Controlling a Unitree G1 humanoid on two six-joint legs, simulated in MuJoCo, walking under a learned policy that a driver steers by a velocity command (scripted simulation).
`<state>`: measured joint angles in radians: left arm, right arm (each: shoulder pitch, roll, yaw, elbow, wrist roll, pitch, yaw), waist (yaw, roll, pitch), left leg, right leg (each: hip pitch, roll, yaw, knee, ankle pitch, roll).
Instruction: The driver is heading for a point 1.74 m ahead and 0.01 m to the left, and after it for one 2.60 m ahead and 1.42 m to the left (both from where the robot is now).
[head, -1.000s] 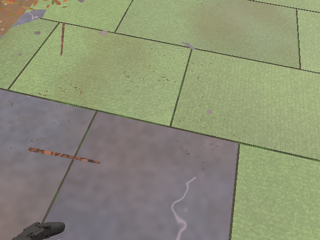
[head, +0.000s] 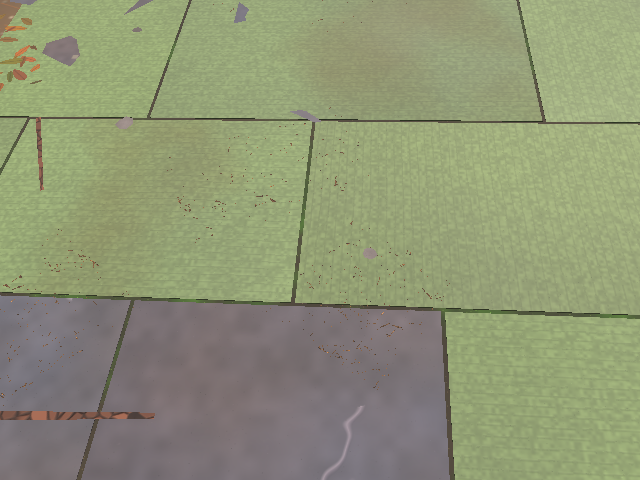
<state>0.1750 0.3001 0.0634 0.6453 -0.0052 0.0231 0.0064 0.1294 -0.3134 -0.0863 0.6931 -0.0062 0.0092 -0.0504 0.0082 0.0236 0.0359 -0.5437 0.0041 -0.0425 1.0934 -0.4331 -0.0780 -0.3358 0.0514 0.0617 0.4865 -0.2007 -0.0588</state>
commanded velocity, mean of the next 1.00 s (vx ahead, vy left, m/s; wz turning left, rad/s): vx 0.11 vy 0.00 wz -0.23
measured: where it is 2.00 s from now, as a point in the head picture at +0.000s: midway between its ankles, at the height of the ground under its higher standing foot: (396, 411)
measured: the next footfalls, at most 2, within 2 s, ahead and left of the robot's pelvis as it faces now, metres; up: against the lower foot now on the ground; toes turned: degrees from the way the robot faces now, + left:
left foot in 0.26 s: +0.07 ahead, +0.14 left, +0.00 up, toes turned -13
right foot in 0.56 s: -0.01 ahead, -0.12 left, +0.00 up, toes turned -9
